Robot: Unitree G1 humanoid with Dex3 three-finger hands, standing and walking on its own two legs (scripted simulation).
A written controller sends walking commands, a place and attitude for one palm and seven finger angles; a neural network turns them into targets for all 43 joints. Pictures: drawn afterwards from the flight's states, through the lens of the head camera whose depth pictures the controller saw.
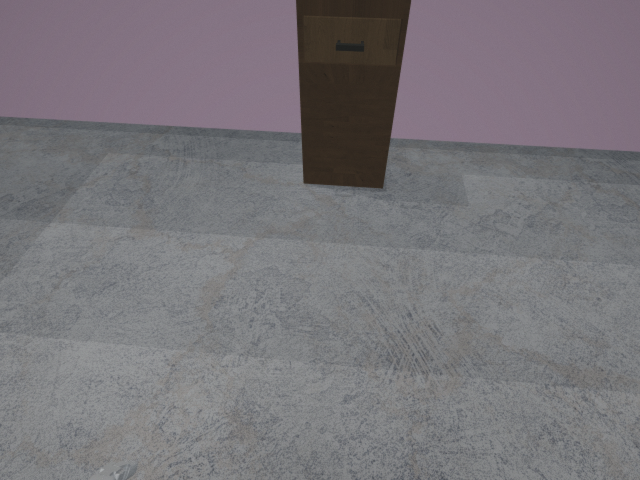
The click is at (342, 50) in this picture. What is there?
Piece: drawer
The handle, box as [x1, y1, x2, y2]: [336, 40, 363, 51]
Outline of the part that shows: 336,43 336,50 363,51 363,41 361,41 360,44 340,43 338,40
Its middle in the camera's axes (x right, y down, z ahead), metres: +0.11 -0.72 +1.44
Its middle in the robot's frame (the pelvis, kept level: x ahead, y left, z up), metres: +1.56 -0.03 -0.07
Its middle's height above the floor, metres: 0.69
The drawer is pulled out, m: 0.00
